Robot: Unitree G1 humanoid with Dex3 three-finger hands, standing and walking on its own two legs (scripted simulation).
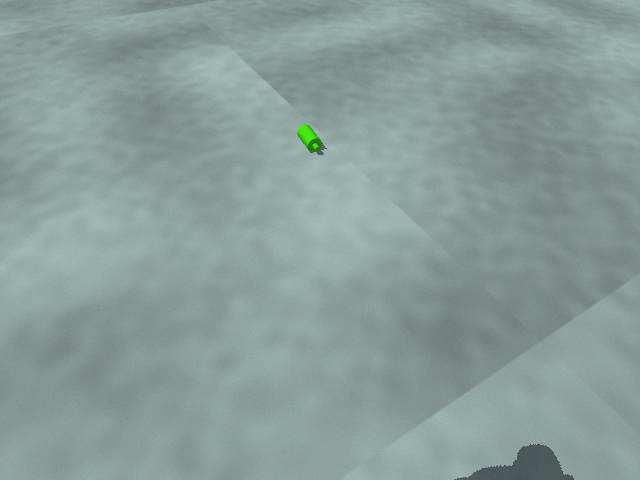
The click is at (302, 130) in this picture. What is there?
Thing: lying bottle
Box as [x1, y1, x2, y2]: [297, 125, 321, 151]
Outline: 302,125 297,132 299,137 310,151 317,151 321,145 320,140 308,125
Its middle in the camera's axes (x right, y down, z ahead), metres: -0.05 -0.57 +2.16
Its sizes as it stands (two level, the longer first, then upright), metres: 0.192 0.085 0.085
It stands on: the floor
